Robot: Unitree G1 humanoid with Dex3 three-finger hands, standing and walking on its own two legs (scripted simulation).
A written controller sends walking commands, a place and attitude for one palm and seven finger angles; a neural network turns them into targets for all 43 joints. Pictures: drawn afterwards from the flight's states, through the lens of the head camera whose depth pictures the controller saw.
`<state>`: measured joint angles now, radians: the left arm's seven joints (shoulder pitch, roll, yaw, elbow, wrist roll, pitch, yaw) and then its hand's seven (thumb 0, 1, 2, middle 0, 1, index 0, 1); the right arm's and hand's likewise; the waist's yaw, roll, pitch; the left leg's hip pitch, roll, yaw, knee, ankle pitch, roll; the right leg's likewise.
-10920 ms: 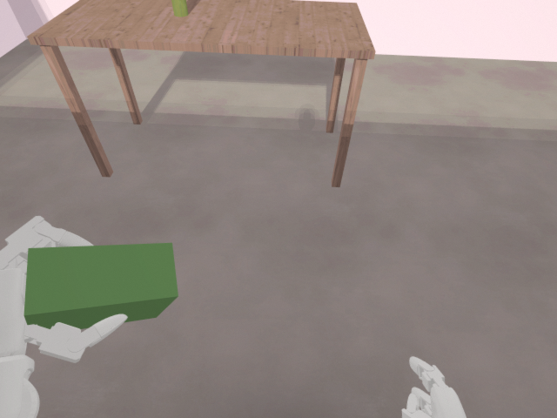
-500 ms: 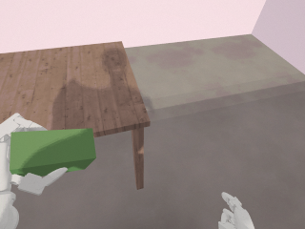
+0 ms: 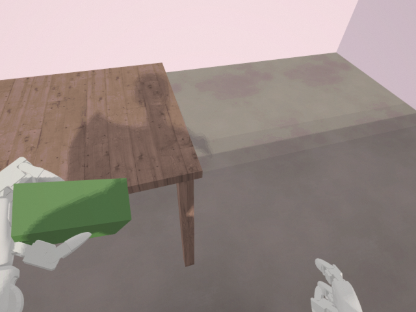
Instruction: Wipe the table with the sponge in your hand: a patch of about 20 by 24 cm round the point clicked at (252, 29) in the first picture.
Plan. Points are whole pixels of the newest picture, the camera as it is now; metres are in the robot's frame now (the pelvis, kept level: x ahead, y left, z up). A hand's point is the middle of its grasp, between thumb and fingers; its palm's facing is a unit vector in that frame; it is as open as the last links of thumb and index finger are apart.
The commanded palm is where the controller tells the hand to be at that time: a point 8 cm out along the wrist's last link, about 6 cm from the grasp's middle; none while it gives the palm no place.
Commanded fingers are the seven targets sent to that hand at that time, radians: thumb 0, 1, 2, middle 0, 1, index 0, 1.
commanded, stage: shuffle to correct the standing spot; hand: left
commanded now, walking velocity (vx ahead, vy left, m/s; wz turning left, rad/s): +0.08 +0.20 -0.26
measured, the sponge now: (90, 211) +0.23 +0.20 +0.14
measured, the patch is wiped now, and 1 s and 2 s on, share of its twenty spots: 0.00 0.00 0.00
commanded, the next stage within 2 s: come to a stop and stand still in 1.56 s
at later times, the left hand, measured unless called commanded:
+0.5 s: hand (32, 186) +0.25 +0.28 +0.16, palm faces +0.33 -0.86 -0.38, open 10.1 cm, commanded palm +0.20 +0.32 +0.18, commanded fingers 0.00 0.10 1.30 -1.20 -1.60 -1.20 -1.60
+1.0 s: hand out of the picture +0.28 +0.38 +0.16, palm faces +0.29 -0.84 -0.45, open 10.1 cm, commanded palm +0.22 +0.42 +0.18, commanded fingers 0.00 0.10 1.30 -1.20 -1.60 -1.20 -1.60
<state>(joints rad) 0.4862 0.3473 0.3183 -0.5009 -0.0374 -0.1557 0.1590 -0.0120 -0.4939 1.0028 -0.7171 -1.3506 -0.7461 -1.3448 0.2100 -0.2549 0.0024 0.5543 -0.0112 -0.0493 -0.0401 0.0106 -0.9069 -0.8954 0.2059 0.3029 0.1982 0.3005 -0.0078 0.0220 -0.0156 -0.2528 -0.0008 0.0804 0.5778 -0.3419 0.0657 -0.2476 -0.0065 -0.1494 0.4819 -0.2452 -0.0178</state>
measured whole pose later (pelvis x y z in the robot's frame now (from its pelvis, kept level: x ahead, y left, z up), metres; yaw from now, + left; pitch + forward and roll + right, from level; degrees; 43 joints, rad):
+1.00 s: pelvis +0.03 +0.16 -0.02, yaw -7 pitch -2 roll +2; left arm 0.47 0.43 0.40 -0.54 -0.05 -0.17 0.15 -0.01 -0.49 1.01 -0.72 -1.35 -0.75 -1.35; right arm 0.19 -0.19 -0.03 0.56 0.03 -0.09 -0.05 0.01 -0.91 -0.90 0.20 0.30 0.19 0.30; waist -0.01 -0.05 0.09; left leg -0.34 0.05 0.03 0.66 -0.28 -0.05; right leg -0.32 -0.10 -0.03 0.76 -0.44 0.04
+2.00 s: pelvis +0.08 +0.37 +0.01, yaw -6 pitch +0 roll -1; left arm 0.49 0.37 0.37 -0.52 -0.05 -0.13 0.13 -0.01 -0.50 1.01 -0.72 -1.35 -0.75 -1.34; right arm 0.20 -0.12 0.06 0.62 0.01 -0.09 -0.02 0.01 -0.91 -0.89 0.21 0.30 0.20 0.30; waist 0.01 0.02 0.00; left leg -0.25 0.05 0.04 0.48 -0.22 -0.01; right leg -0.18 0.03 -0.02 0.39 -0.20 -0.01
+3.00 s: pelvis +0.09 +0.41 +0.01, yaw -6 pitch +1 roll -2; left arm 0.41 0.39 0.36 -0.48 -0.03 -0.22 0.08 -0.01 -0.50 1.01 -0.72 -1.35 -0.74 -1.34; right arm 0.16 -0.17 0.04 0.56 0.00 -0.17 -0.02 0.01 -0.91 -0.90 0.21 0.30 0.20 0.30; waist 0.03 -0.05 0.07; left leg -0.25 0.00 0.06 0.47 -0.23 0.05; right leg -0.19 -0.02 0.00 0.38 -0.20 0.04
